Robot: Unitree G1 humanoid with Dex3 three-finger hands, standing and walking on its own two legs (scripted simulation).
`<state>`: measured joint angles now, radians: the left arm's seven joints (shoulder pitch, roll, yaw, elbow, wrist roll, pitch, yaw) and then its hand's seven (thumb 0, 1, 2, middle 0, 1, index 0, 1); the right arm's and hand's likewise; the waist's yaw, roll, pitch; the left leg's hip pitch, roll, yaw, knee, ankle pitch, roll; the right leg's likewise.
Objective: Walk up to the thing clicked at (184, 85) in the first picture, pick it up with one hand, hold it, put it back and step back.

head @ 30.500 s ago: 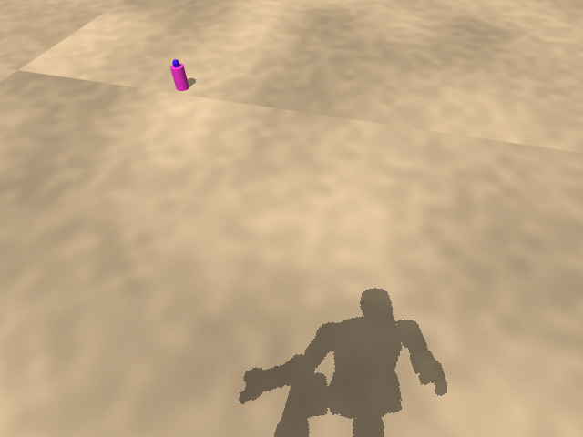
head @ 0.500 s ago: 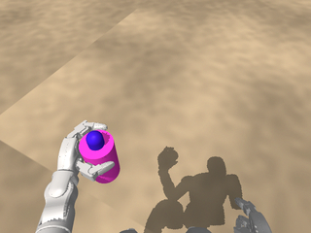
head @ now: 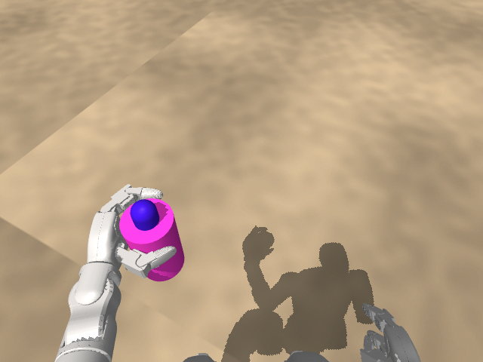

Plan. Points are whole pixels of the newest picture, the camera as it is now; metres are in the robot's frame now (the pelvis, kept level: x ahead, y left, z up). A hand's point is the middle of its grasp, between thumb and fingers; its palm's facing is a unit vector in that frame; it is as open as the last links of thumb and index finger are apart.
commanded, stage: crouch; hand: left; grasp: from the side
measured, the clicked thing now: (153, 236) +0.32 +0.16 +0.01
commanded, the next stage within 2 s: none
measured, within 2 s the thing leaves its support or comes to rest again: neither
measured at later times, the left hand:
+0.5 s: hand (163, 257) +0.32 +0.16 -0.08, palm faces -0.04 -1.00 +0.02, open 11.0 cm
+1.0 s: hand (183, 285) +0.35 +0.16 -0.33, palm faces -0.02 -1.00 -0.02, open 11.0 cm
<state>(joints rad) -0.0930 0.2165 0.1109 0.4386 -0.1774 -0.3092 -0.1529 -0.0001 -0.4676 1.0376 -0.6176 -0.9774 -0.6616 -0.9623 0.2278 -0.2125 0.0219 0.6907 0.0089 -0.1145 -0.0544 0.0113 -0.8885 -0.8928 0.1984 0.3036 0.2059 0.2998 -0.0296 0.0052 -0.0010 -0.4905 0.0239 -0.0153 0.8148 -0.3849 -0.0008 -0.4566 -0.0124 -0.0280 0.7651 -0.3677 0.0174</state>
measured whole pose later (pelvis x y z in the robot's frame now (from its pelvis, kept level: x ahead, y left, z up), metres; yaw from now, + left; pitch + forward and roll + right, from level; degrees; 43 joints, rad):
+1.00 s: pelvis -0.06 -0.01 -0.27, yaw -3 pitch +33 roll -4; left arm -0.49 0.30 0.30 0.99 -0.13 -0.76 -0.21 0.00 -0.46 1.02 -0.62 -0.97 -0.67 -0.95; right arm 0.09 -0.24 0.02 0.72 -0.09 -0.10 0.07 0.01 -0.91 -0.91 0.20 0.30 0.21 0.30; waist -0.11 -0.01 -0.18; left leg -1.88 0.02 -0.07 1.98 -0.68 -0.02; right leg -1.84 -0.01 -0.05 1.94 -0.68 0.00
